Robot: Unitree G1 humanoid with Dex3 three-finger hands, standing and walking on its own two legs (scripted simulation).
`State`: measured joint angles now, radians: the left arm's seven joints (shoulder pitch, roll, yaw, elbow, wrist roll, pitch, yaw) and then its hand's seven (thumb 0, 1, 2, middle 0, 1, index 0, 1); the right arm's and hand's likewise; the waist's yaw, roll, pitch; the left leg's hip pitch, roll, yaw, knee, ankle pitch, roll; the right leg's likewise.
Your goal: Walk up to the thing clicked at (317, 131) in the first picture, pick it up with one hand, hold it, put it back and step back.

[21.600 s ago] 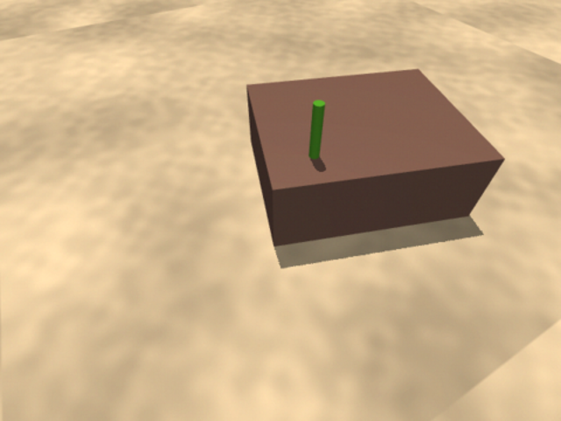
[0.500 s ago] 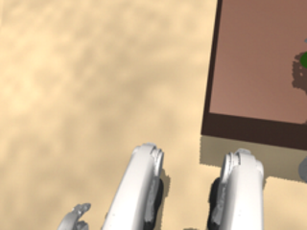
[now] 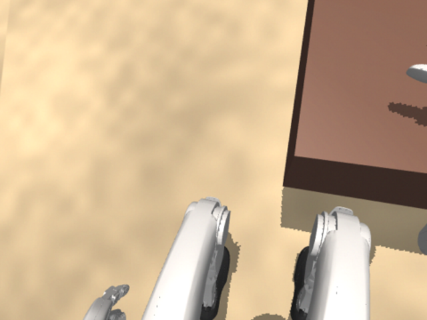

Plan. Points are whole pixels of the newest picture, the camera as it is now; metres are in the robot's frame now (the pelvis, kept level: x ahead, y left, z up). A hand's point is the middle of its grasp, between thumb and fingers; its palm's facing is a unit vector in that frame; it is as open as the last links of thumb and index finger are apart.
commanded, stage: withdraw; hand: right
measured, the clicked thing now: out of the picture +0.52 -0.32 +0.06
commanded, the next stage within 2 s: rise in 0.44 s
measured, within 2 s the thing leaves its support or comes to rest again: neither
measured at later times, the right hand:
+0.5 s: hand out of the picture +0.53 -0.37 +0.12, palm faces +0.40 +0.92 -0.04, open 16.6 cm
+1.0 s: hand out of the picture +0.43 -0.47 +0.23, palm faces +0.56 +0.73 -0.38, open 17.0 cm
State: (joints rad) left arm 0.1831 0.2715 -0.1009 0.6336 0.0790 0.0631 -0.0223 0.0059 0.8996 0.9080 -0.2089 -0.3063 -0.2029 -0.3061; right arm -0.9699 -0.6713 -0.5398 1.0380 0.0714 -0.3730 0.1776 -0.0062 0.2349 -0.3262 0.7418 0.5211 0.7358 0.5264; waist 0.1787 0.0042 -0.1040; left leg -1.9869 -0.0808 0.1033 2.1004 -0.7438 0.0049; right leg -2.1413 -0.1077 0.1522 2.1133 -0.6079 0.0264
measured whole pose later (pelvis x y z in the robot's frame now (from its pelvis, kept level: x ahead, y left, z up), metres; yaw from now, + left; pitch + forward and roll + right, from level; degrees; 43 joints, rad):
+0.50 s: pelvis +0.01 +0.00 +0.06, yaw -1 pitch +35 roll +7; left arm 0.17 0.26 -0.08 0.63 0.03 0.07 0.00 0.01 0.89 0.90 -0.21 -0.30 -0.20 -0.30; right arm -0.97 -0.79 -0.63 1.01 0.07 -0.27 0.22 -0.01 0.39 -0.07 0.11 0.08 0.11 0.08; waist 0.17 -0.02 -0.13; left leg -1.81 -0.08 0.09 1.92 -0.73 0.01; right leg -1.96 -0.12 0.13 1.94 -0.61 0.03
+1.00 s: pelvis +0.04 -0.03 +0.24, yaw -6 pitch +24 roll +7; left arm 0.28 0.27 -0.05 0.62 -0.01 0.12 0.01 0.01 0.90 0.90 -0.21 -0.30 -0.20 -0.30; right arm -0.71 -0.79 -0.48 1.17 -0.08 -0.08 -0.07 -0.01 0.44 -0.10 0.06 0.06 0.06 0.07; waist 0.13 -0.01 -0.13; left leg -1.08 -0.06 0.07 1.20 -0.54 -0.02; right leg -1.25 -0.10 0.07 1.29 -0.48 0.00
